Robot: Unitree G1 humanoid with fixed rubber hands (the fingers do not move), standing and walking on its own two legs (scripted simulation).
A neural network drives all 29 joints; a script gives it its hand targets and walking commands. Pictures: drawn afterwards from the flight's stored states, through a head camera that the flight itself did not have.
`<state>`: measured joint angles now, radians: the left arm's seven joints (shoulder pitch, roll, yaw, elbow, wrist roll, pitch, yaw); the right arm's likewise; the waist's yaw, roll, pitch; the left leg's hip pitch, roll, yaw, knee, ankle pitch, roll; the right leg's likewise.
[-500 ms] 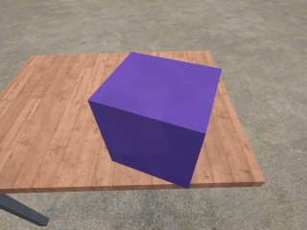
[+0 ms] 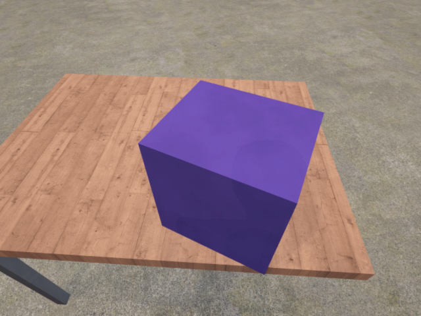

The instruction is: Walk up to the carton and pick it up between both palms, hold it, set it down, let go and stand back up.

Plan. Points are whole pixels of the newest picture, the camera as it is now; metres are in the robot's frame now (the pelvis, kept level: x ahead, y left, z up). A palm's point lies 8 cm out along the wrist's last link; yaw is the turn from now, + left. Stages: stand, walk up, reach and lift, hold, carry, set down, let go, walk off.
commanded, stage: walk up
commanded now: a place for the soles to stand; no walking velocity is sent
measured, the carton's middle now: (232, 176) +0.40 -0.02 +0.04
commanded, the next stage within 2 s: stand in 0.62 s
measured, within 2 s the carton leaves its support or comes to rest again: neither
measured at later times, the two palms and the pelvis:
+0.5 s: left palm out of the picture +0.05 +0.28 -0.11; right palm out of the picture +0.10 -0.25 -0.10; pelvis -0.01 +0.01 +0.00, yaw +3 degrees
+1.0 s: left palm (85, 315) +0.16 +0.26 -0.08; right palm out of the picture +0.13 -0.25 -0.06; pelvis -0.02 -0.01 +0.00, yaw -4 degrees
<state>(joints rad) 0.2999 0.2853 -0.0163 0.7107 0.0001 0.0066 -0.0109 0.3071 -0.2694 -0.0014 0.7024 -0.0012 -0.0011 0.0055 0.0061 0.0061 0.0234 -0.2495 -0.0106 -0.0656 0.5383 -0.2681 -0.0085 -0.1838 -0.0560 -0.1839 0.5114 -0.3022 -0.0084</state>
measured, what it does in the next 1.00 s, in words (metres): stands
